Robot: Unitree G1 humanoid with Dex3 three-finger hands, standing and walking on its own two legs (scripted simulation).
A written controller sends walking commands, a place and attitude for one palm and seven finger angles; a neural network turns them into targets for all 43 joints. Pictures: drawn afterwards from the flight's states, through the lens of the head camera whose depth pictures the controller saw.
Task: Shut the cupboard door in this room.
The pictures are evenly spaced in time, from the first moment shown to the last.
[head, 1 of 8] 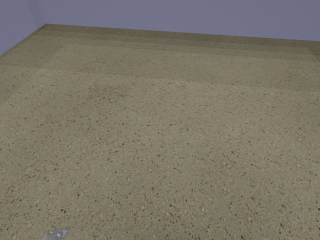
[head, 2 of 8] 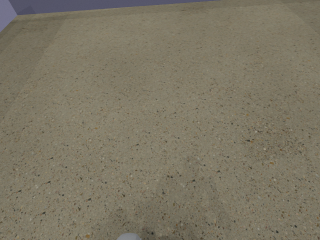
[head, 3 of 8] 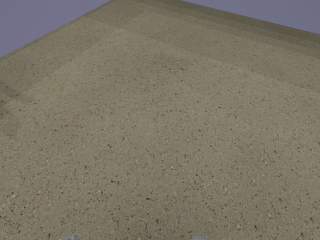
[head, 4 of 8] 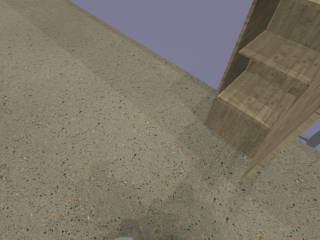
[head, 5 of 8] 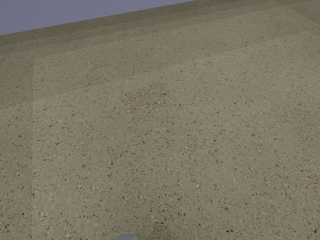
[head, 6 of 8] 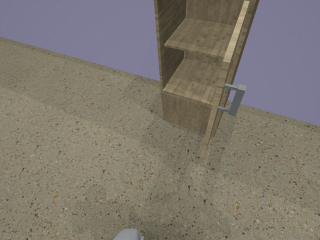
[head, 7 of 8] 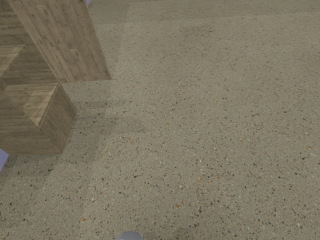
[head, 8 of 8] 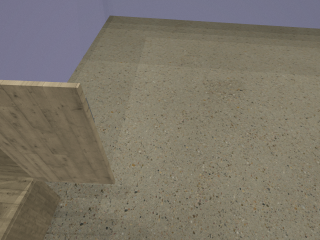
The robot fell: no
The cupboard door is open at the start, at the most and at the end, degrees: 93 93 93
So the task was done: no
